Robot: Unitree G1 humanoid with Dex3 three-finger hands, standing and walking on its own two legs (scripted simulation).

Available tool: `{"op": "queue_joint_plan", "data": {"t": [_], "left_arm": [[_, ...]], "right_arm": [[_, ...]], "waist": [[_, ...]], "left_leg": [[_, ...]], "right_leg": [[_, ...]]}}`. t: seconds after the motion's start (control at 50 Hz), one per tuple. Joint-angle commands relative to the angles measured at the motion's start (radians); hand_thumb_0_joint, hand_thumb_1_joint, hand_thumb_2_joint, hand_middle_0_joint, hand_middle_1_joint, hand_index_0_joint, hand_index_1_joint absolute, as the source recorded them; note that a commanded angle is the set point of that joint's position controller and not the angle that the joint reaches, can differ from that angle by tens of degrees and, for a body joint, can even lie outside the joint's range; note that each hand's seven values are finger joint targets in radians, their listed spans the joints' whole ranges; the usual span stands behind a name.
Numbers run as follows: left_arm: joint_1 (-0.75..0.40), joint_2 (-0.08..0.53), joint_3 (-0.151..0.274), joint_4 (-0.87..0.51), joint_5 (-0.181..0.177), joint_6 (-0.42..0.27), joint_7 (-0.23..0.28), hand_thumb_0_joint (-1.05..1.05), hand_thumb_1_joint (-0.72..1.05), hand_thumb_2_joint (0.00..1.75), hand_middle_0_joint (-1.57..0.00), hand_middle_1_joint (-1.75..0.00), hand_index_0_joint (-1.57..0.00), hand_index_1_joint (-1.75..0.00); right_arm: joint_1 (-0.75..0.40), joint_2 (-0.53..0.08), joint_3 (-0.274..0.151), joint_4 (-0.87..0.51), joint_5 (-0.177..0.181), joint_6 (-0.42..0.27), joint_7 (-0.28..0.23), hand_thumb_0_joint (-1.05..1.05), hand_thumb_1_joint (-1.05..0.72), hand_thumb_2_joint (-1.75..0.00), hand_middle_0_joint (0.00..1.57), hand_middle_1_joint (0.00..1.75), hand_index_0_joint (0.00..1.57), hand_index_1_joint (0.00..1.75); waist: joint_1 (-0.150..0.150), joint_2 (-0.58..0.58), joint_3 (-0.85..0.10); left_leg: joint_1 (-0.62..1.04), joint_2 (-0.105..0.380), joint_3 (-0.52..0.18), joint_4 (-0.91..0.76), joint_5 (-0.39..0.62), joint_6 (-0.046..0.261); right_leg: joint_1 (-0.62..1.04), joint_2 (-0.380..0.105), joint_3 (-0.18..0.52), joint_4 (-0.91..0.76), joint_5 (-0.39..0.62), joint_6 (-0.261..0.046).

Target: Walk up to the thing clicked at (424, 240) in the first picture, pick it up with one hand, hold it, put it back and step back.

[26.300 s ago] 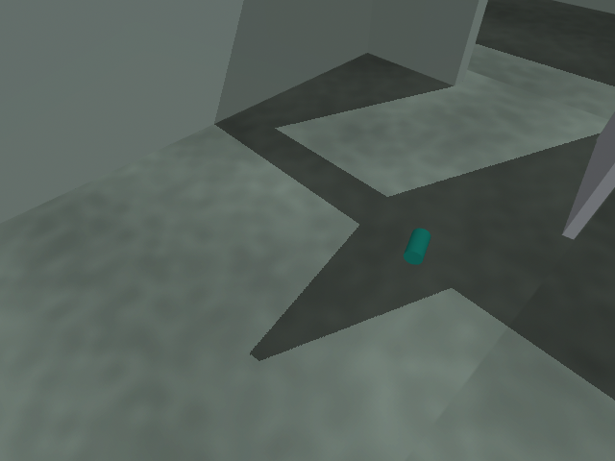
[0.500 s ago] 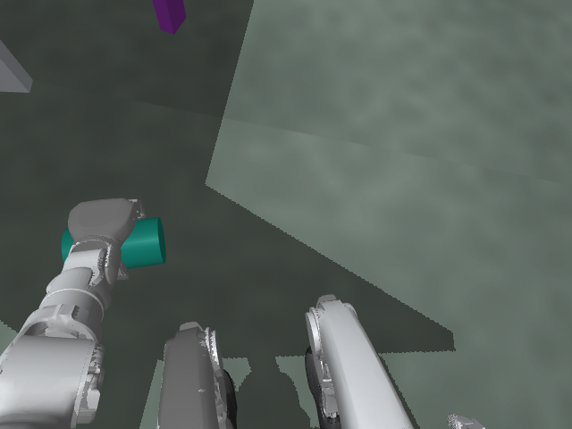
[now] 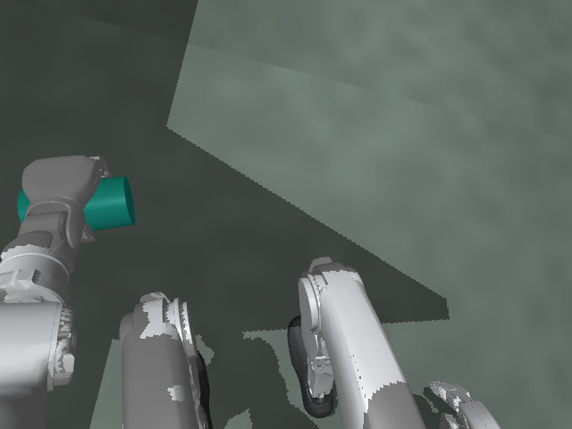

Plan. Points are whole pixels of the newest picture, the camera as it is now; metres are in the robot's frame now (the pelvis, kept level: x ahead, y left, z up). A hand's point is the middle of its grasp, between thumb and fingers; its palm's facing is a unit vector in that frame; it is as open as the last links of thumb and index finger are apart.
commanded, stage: crouch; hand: left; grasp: from above
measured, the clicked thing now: (81, 206) +0.47 +0.24 -0.20
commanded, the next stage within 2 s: lower in 0.64 s
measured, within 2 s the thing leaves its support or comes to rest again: neither
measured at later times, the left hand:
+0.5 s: hand (93, 203) +0.48 +0.23 -0.23, palm faces -0.48 -0.01 -0.88, open 10.5 cm
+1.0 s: hand (98, 205) +0.49 +0.23 -0.26, palm faces -0.50 -0.01 -0.86, open 10.5 cm
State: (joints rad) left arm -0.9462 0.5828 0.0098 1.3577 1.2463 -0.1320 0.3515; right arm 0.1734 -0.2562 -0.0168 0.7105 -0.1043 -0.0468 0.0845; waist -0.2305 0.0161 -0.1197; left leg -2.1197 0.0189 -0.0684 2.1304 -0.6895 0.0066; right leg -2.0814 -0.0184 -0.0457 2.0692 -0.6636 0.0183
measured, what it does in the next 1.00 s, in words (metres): lowers itself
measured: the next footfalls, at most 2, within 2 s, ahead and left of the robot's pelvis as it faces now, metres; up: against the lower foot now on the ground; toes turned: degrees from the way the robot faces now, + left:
none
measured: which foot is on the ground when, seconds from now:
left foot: down 0.00-1.00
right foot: down 0.00-1.00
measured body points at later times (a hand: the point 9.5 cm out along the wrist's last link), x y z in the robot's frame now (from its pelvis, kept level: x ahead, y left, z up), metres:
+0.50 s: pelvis -0.01 +0.00 -0.06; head +0.24 +0.04 +0.31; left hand +0.50 +0.23 -0.18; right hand +0.00 -0.27 -0.16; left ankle +0.07 +0.12 -0.38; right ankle +0.09 -0.13 -0.38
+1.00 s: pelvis -0.01 +0.00 -0.08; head +0.25 +0.06 +0.28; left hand +0.51 +0.23 -0.22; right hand +0.00 -0.27 -0.17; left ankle +0.07 +0.12 -0.38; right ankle +0.09 -0.13 -0.38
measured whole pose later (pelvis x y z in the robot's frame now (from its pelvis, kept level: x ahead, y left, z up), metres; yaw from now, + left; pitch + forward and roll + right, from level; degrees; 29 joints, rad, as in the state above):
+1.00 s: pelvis -0.01 +0.00 -0.08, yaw -3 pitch +35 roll -8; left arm -1.10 0.74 0.02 1.55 1.29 -0.18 0.37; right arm 0.18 -0.28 0.10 0.71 -0.14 -0.05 0.12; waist -0.31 -0.01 -0.01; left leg -2.33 0.01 -0.12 2.39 -0.69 0.01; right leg -2.26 -0.01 -0.08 2.29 -0.65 0.03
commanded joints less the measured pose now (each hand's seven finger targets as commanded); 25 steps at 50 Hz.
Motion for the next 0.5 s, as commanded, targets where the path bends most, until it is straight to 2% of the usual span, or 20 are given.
{"op": "queue_joint_plan", "data": {"t": [0.0,0.02,0.04,0.06,0.1,0.14,0.16,0.24,0.28,0.38,0.42,0.48], "left_arm": [[-0.426,0.258,0.040,-0.160,-0.002,-0.012,0.054,0.00,0.79,0.88,-1.14,-0.66,-1.14,-0.66],[-0.412,0.247,0.037,-0.134,-0.002,-0.013,0.053,0.00,0.80,0.87,-1.14,-0.66,-1.14,-0.66],[-0.422,0.252,0.033,-0.138,0.003,-0.015,0.055,0.00,0.78,0.85,-1.13,-0.65,-1.13,-0.65],[-0.441,0.283,0.046,-0.133,0.011,-0.016,0.059,0.00,0.78,0.86,-1.14,-0.64,-1.13,-0.64],[-0.458,0.266,0.041,-0.122,0.012,-0.017,0.064,0.00,0.80,0.86,-1.14,-0.65,-1.14,-0.65],[-0.448,0.253,0.034,-0.081,0.010,-0.017,0.061,0.00,0.79,0.86,-1.14,-0.66,-1.14,-0.66],[-0.467,0.273,0.035,-0.102,0.013,-0.019,0.062,0.00,0.77,0.86,-1.13,-0.64,-1.13,-0.64],[-0.488,0.302,0.042,-0.083,0.014,-0.021,0.063,0.00,0.79,0.86,-1.14,-0.66,-1.14,-0.66],[-0.484,0.293,0.040,-0.053,0.011,-0.022,0.063,0.00,0.78,0.84,-1.12,-0.65,-1.12,-0.65],[-0.510,0.348,0.056,-0.058,0.018,-0.032,0.065,0.00,0.75,0.83,-1.11,-0.63,-1.11,-0.63],[-0.507,0.339,0.044,-0.045,0.017,-0.035,0.065,0.00,0.75,0.82,-1.11,-0.64,-1.11,-0.64],[-0.496,0.358,0.053,-0.025,0.018,-0.034,0.068,0.00,0.77,0.81,-1.11,-0.64,-1.12,-0.64]], "right_arm": [[0.247,-0.214,-0.068,-0.005,-0.006,-0.007,0.000,0.00,-0.91,-0.90,0.20,0.30,0.20,0.30],[0.249,-0.214,-0.064,-0.003,-0.009,-0.006,0.003,0.00,-0.91,-0.90,0.20,0.30,0.20,0.30],[0.242,-0.216,-0.063,0.001,-0.009,-0.003,0.002,0.00,-0.91,-0.90,0.20,0.30,0.20,0.30],[0.243,-0.223,-0.063,0.002,-0.008,-0.003,0.003,0.00,-0.91,-0.90,0.20,0.30,0.20,0.30],[0.246,-0.224,-0.057,0.002,-0.011,-0.006,0.005,0.00,-0.91,-0.90,0.20,0.30,0.20,0.30],[0.251,-0.231,-0.053,0.001,-0.013,-0.005,0.010,0.00,-0.91,-0.90,0.20,0.30,0.20,0.30],[0.246,-0.234,-0.048,0.006,-0.013,-0.003,0.008,0.00,-0.91,-0.90,0.20,0.30,0.20,0.30],[0.250,-0.239,-0.036,0.000,-0.016,-0.003,0.013,0.00,-0.91,-0.90,0.20,0.30,0.20,0.30],[0.258,-0.243,-0.026,0.003,-0.019,-0.005,0.012,0.00,-0.91,-0.90,0.20,0.30,0.20,0.30],[0.253,-0.253,-0.014,0.004,-0.023,-0.008,0.015,0.00,-0.91,-0.90,0.20,0.30,0.20,0.30],[0.246,-0.246,-0.006,0.003,-0.024,-0.009,0.015,0.00,-0.91,-0.90,0.20,0.30,0.20,0.30],[0.252,-0.251,0.004,0.006,-0.027,-0.010,0.015,0.00,-0.91,-0.90,0.20,0.30,0.20,0.30]], "waist": [[-0.027,0.245,-0.753],[-0.033,0.247,-0.724],[-0.026,0.245,-0.727],[-0.026,0.265,-0.728],[-0.032,0.283,-0.736],[-0.052,0.266,-0.680],[-0.041,0.284,-0.700],[-0.052,0.278,-0.729],[-0.070,0.277,-0.664],[-0.062,0.294,-0.688],[-0.068,0.290,-0.674],[-0.072,0.280,-0.654]], "left_leg": [[0.521,-0.024,0.049,-0.171,0.275,0.017],[0.499,-0.026,0.050,-0.167,0.263,0.015],[0.494,-0.025,0.049,-0.167,0.250,0.016],[0.488,-0.024,0.051,-0.157,0.242,0.016],[0.509,-0.022,0.037,-0.156,0.245,0.009],[0.480,-0.023,0.032,-0.155,0.212,0.010],[0.481,-0.023,0.035,-0.149,0.215,0.010],[0.462,-0.025,0.036,-0.115,0.221,0.013],[0.419,-0.025,0.038,-0.104,0.199,0.015],[0.401,-0.025,0.036,-0.079,0.178,0.015],[0.376,-0.025,0.041,-0.064,0.166,0.018],[0.354,-0.026,0.042,-0.050,0.165,0.020]], "right_leg": [[0.372,0.033,-0.038,-0.189,0.289,-0.051],[0.360,0.033,-0.039,-0.180,0.278,-0.053],[0.346,0.037,-0.043,-0.176,0.265,-0.054],[0.331,0.036,-0.045,-0.167,0.257,-0.055],[0.293,0.034,-0.057,-0.137,0.249,-0.060],[0.266,0.033,-0.063,-0.134,0.222,-0.058],[0.271,0.038,-0.067,-0.125,0.223,-0.061],[0.281,0.039,-0.071,-0.100,0.238,-0.058],[0.255,0.035,-0.072,-0.098,0.222,-0.055],[0.246,0.039,-0.080,-0.069,0.203,-0.057],[0.247,0.045,-0.081,-0.067,0.194,-0.057],[0.243,0.043,-0.083,-0.061,0.198,-0.054]]}}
